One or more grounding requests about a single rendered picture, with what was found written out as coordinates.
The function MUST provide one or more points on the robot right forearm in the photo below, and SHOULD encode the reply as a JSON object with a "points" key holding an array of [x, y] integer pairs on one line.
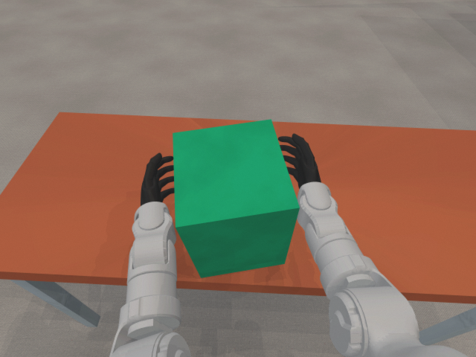
{"points": [[340, 261]]}

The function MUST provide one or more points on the table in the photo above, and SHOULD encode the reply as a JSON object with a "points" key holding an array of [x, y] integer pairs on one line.
{"points": [[407, 196]]}

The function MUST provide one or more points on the robot left upper arm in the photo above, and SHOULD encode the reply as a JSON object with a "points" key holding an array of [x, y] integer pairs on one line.
{"points": [[163, 344]]}

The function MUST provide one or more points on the left robot hand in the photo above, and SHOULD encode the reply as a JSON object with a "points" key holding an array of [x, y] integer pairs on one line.
{"points": [[151, 186]]}

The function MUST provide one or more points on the robot right upper arm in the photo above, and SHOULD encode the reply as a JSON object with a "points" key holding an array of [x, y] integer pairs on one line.
{"points": [[377, 322]]}

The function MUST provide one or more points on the carton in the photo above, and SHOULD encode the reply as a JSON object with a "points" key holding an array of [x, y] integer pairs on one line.
{"points": [[235, 206]]}

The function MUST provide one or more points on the robot left forearm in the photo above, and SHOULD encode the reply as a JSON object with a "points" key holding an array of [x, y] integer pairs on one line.
{"points": [[151, 298]]}

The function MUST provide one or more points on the right robot hand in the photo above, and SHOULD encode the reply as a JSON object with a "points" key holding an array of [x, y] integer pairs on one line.
{"points": [[306, 169]]}

